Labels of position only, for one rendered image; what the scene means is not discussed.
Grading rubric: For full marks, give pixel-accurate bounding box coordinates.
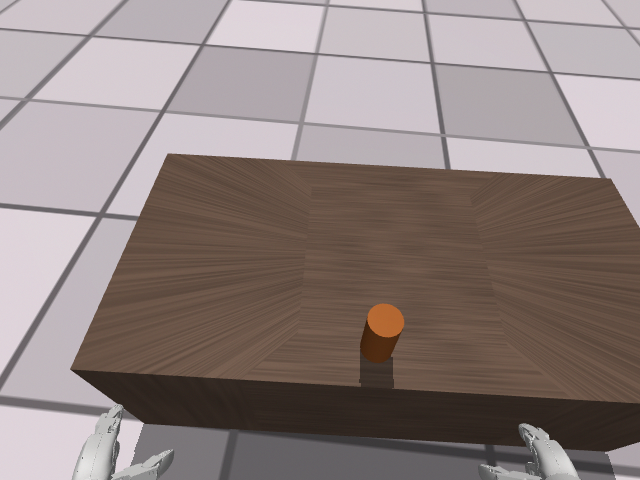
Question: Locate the right robot hand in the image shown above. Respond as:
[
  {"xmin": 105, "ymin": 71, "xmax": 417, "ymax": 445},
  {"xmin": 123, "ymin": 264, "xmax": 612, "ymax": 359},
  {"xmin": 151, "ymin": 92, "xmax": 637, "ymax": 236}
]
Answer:
[{"xmin": 478, "ymin": 423, "xmax": 579, "ymax": 480}]

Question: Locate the can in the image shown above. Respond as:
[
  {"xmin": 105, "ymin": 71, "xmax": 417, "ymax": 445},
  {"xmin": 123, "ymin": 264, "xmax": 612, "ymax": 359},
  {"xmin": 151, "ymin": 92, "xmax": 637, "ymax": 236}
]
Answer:
[{"xmin": 360, "ymin": 304, "xmax": 404, "ymax": 363}]

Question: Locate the left robot hand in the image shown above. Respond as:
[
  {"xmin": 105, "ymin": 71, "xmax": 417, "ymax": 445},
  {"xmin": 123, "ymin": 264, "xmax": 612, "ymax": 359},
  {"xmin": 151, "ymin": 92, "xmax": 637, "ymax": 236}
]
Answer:
[{"xmin": 72, "ymin": 404, "xmax": 174, "ymax": 480}]

